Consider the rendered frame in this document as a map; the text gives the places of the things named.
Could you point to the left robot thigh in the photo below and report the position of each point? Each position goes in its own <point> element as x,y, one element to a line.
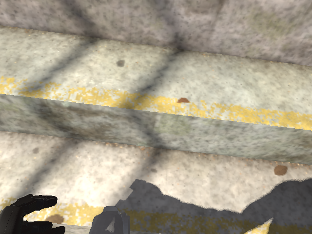
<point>110,222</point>

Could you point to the left robot shin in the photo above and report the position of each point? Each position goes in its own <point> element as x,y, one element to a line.
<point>109,209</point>

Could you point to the left robot hand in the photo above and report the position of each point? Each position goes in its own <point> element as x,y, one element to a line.
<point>11,218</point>

